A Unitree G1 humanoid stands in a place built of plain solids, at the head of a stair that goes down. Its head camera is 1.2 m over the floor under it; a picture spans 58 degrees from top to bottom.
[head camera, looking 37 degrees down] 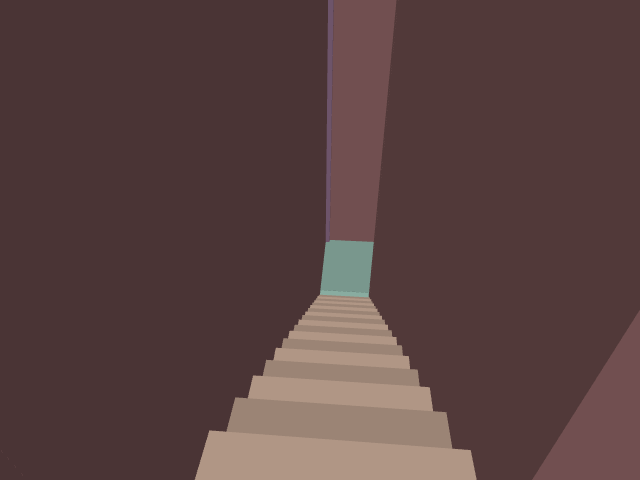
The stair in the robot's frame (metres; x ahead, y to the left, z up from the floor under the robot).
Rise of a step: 0.19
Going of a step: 0.23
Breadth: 0.75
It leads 4 degrees to the right of straight ahead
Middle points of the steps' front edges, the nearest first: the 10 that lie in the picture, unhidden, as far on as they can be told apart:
0.65 -0.05 0.00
0.88 -0.07 -0.19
1.11 -0.09 -0.38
1.34 -0.10 -0.57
1.57 -0.12 -0.77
1.80 -0.14 -0.96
2.03 -0.16 -1.15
2.26 -0.18 -1.34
2.49 -0.19 -1.53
2.72 -0.21 -1.73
